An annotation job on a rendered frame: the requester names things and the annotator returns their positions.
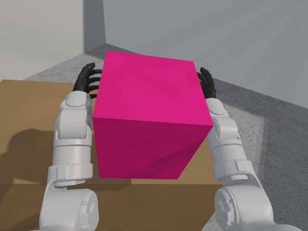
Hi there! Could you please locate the carton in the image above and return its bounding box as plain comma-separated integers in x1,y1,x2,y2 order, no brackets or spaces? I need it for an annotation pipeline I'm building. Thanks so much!
92,51,214,180

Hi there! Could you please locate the robot right forearm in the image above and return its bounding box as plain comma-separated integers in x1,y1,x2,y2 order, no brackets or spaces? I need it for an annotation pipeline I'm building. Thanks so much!
206,98,273,214

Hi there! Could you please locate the pedestal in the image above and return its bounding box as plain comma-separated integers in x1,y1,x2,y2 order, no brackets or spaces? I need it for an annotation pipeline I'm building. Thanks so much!
0,79,223,231

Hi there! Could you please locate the robot left forearm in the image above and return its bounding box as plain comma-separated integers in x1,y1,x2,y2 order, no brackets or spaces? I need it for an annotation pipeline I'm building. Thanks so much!
39,91,93,225

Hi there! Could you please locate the robot right hand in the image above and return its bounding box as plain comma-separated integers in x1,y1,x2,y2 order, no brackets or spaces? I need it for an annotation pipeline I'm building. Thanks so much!
197,67,216,99

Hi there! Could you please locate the right robot upper arm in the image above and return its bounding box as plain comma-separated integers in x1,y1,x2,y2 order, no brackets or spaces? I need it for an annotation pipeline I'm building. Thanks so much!
215,185,302,231

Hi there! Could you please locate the robot left hand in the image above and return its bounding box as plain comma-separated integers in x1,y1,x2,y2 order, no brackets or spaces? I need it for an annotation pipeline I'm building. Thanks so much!
73,63,102,99

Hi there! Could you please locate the left robot upper arm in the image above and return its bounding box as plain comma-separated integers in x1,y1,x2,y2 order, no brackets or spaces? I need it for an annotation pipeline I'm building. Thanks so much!
33,189,99,231

